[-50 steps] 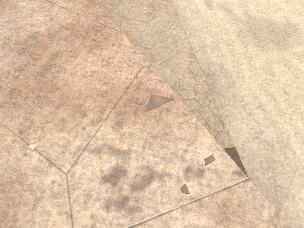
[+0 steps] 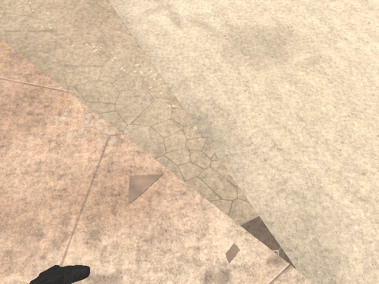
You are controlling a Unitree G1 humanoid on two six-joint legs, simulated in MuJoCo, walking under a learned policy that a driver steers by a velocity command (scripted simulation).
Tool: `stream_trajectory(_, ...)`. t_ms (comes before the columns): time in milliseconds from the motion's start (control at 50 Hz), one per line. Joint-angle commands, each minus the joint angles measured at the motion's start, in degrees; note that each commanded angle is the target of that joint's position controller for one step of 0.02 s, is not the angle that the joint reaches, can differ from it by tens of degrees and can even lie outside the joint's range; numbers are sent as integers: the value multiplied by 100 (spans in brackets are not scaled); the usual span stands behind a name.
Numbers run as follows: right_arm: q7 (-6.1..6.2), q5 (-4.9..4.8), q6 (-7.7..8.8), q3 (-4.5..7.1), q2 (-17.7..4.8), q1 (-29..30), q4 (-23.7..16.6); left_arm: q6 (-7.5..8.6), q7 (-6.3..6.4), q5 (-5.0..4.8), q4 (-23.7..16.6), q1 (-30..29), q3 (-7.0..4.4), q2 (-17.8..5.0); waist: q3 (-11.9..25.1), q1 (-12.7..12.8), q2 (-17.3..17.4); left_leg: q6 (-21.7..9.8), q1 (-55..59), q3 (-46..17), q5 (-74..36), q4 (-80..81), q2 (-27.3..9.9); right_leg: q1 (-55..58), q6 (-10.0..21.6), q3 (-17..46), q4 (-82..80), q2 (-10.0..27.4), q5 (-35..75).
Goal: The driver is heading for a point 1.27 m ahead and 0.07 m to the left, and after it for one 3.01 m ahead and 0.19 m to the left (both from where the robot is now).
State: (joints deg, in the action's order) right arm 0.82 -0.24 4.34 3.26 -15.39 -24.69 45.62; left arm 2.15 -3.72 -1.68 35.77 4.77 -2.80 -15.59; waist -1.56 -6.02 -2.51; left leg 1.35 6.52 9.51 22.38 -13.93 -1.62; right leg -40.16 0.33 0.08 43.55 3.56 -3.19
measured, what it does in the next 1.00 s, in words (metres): walks ahead: right foot, then left foot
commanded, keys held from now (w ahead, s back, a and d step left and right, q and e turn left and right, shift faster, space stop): w+e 0.22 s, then w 0.04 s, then w+q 0.74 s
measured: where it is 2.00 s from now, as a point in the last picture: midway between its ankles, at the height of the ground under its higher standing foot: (146, 140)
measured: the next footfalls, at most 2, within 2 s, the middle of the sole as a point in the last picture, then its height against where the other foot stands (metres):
right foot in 0.10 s outside the picture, level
left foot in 0.60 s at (165, 248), level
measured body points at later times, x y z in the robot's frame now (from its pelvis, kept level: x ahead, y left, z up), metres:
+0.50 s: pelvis +0.31 -0.06 +0.01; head +0.33 -0.06 +0.46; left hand +0.36 +0.19 -0.13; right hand +0.49 -0.29 -0.08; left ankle +0.54 +0.05 -0.68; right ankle +0.19 -0.12 -0.73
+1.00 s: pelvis +0.62 -0.05 -0.01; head +0.63 -0.04 +0.44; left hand +0.80 +0.18 -0.10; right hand +0.66 -0.30 -0.13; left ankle +0.55 +0.03 -0.73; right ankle +0.79 -0.19 -0.71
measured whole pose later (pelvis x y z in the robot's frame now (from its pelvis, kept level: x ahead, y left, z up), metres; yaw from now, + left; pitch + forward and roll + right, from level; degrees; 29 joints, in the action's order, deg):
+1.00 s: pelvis +0.62 -0.05 -0.01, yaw +7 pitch +1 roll +1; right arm -2.3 3.5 7.5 0.4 -14.0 -25.2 46.0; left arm 4.1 -1.0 5.4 39.5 8.4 3.5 -13.1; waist 1.3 -6.3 -1.5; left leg -6.1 -10.7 -9.2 22.7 -33.6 10.6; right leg -31.9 -2.6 7.3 34.5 3.2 9.1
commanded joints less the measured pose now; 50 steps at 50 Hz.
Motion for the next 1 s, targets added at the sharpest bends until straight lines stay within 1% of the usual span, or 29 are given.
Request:
stream_trajectory(20,40,-73,-3,274,-1148,71,-193,132,-122,-20,-709,-895,-48,-277,-433,168,897,-755,-325,-208,-4582,-87,-1389,375,332,-537,-557,-339,-330)
stream_trajectory(80,135,-100,-85,302,-1313,170,-210,58,-46,-23,-314,921,-420,-935,824,1318,1049,-473,-830,146,-6856,-2614,-1255,3187,937,-695,-1029,-954,-225)
stream_trajectory(100,160,-14,-16,230,-1149,173,-405,-23,98,-26,-107,1860,-573,-1302,1351,1690,506,-255,-2410,47,-4567,-4323,-1003,5095,1212,459,-1050,-291,-34)
stream_trajectory(120,-716,1544,197,-505,638,-1715,-150,161,216,536,492,3349,-318,-1199,4071,909,-651,-191,-4153,-859,719,-5177,-98,8868,2738,3226,-1176,1075,-131)
stream_trajectory(140,-704,800,278,-240,-86,167,-403,244,154,579,731,3758,-301,-810,1878,2103,-161,-254,-5933,-1629,504,-6611,522,7765,2273,4487,-1994,1095,-1394)
stream_trajectory(160,-570,473,424,-199,-403,1075,-736,400,117,516,803,3054,-310,-877,274,1863,-347,-372,-6633,-1886,36,-6983,179,6126,1756,3611,-2395,1023,-1906)
stream_trajectory(180,-427,463,471,-170,-653,1140,-779,458,54,392,746,2313,-194,-667,250,1431,-97,-470,-5983,-1820,-283,-6756,-76,4843,1716,3149,-2572,810,-1912)
stream_trajectory(200,-297,629,446,-198,-655,861,-792,508,11,326,722,1733,4,-307,518,882,-103,-508,-5342,-1841,-663,-6331,-312,4031,1652,2647,-2607,694,-1359)
stream_trajectory(240,-197,625,197,-331,-409,609,-709,560,-53,411,570,825,150,-109,340,264,-3,-451,-4481,-1748,-776,-6219,-518,2254,1671,2351,-3028,650,-1261)
stream_trajectory(320,-263,503,33,-508,-332,1052,-818,718,14,647,511,720,101,-418,107,457,221,-193,-4573,-1419,-1862,-4683,-726,1537,1604,1475,-3294,380,-323)
stream_trajectory(380,-436,438,-5,-590,-134,1783,-959,666,-3,580,759,1482,63,-623,11,862,29,-59,-4042,-1018,-3048,-3067,-467,1763,1483,848,-3079,186,878)
stream_trajectory(400,-303,92,-83,-427,-100,1726,-928,469,150,-92,1130,2039,-35,-771,37,713,180,-135,-3522,-590,-3306,-2853,-326,1952,1096,611,-3006,107,1656)
stream_trajectory(420,-274,33,-139,-452,-100,1894,-928,392,205,-102,1170,2214,-4,-730,-52,880,56,-160,-3546,-518,-3328,-2723,-253,2215,929,553,-3011,124,1764)
stream_trajectory(440,-492,475,-110,-570,-198,2403,-1147,515,5,627,1083,2251,75,-692,-285,1118,-188,-182,-4253,-943,-3121,-2574,-265,2702,1364,955,-2988,542,1341)
stream_trajectory(500,-466,440,-75,-439,-370,2530,-1136,494,7,637,1243,2237,18,-666,-244,1027,4,-447,-5267,-1191,-2859,-1748,-220,4734,1313,1013,-2868,1001,1622)
stream_trajectory(580,-396,279,-41,-281,-710,2194,-1022,416,51,675,1225,1898,-26,-1007,184,674,-35,-784,-3248,-623,-2358,-1630,410,4678,890,166,-2336,816,4334)
stream_trajectory(600,-368,213,9,-158,-973,1653,-871,408,13,703,1183,1857,-34,-1087,492,419,60,-917,-2148,-541,-2327,-1622,660,4324,700,-110,-1544,565,4974)
stream_trajectory(620,-333,228,54,-71,-1226,646,-551,423,27,859,1144,2289,74,-761,1347,347,489,-1455,63,-1215,-3356,-2278,293,3071,371,-135,-151,267,3857)
stream_trajectory(640,-312,155,32,-15,-1187,-512,-375,470,-9,950,1152,3151,269,-412,2640,45,1229,-2780,2721,-3592,-2854,-1918,-1050,959,-253,48,1822,-627,744)
stream_trajectory(660,-298,352,32,-57,-908,-1475,76,437,-146,671,988,2016,158,-649,2234,-635,978,-2608,2598,-4735,-2120,-829,-1313,-72,-261,488,3086,-1087,-2717)
stream_trajectory(680,-311,387,180,24,-1073,-1092,183,413,-88,511,593,1191,171,-529,849,-461,661,-2078,1536,-4438,-978,-495,-1310,-825,-8,828,3475,-671,-2594)
stream_trajectory(700,-295,364,256,24,-965,-356,79,438,62,572,550,916,177,-645,151,-222,398,-2053,269,-4123,-1085,-310,-1191,-772,40,925,3258,-303,-2234)
stream_trajectory(740,-292,286,308,-165,-390,609,-36,374,275,831,539,1114,285,-485,272,433,275,-2081,-1191,-3413,-2101,101,-913,317,95,851,2377,129,-1757)
stream_trajectory(800,-369,234,419,-147,-495,1147,-291,194,415,744,503,1217,325,-494,291,782,412,-1944,-2289,-2966,-1490,472,-523,1103,-250,564,1282,194,-1793)
stream_trajectory(840,-460,307,405,-18,-926,951,-356,105,375,632,396,974,403,-285,101,648,386,-1811,-3087,-2500,-1594,462,-153,1692,-480,65,490,-101,-1303)
stream_trajectory(860,-489,409,363,-7,-992,850,-386,99,316,696,318,942,498,-11,100,637,483,-1713,-3710,-2225,-1849,262,90,2290,-430,-187,713,-237,-623)
stream_trajectory(900,-457,541,399,-59,-822,604,-474,164,234,755,203,1049,489,-89,171,636,420,-1853,-3581,-2382,-2677,-458,79,2154,-254,39,831,-230,520)
stream_trajectory(960,-236,351,394,-139,-438,-420,-109,266,313,686,39,166,491,-257,88,-54,369,-1640,-967,-3210,-1236,-1595,-217,-166,-299,901,-1099,30,1300)
stream_trajectory(1000,-267,315,243,-135,-449,-885,88,255,248,701,59,-249,592,-27,-187,-386,296,-1518,-1136,-3394,-490,-2348,-12,-82,-284,891,-2116,38,2277)
Keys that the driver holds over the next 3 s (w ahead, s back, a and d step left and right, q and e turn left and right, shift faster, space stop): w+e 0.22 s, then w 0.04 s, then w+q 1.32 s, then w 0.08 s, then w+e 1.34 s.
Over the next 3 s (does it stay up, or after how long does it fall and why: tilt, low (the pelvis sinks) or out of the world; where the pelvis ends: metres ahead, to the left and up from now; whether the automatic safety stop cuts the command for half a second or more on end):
stays up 1.56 0.32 -0.13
